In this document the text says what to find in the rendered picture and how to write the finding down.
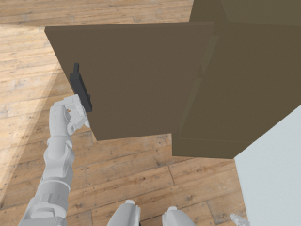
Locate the robot left thigh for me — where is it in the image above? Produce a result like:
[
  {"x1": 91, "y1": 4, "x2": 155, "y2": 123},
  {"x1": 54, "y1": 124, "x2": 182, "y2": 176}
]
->
[{"x1": 107, "y1": 202, "x2": 141, "y2": 226}]

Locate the right robot hand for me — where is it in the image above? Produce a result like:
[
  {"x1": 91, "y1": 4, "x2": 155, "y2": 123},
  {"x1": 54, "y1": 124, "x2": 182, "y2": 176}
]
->
[{"x1": 230, "y1": 214, "x2": 251, "y2": 226}]

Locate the right robot shin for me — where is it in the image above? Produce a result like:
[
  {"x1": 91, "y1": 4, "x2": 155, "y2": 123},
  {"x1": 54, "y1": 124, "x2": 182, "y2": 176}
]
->
[{"x1": 167, "y1": 206, "x2": 177, "y2": 211}]

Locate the robot left upper arm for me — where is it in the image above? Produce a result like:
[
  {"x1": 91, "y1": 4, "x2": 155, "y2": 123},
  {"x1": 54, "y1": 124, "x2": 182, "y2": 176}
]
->
[{"x1": 19, "y1": 216, "x2": 68, "y2": 226}]

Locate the left robot hand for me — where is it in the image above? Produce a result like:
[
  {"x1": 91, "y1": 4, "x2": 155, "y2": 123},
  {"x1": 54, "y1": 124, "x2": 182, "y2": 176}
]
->
[{"x1": 49, "y1": 94, "x2": 90, "y2": 138}]

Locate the left robot forearm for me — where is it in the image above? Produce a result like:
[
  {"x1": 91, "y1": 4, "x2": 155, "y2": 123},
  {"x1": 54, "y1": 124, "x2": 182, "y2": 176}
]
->
[{"x1": 18, "y1": 135, "x2": 75, "y2": 226}]

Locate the cupboard door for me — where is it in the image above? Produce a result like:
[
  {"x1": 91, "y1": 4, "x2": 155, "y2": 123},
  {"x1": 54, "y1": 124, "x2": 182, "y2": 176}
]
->
[{"x1": 44, "y1": 21, "x2": 215, "y2": 141}]

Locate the handle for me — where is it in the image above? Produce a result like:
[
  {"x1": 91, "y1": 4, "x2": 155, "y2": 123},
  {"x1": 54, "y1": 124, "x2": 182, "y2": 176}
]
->
[{"x1": 69, "y1": 62, "x2": 92, "y2": 113}]

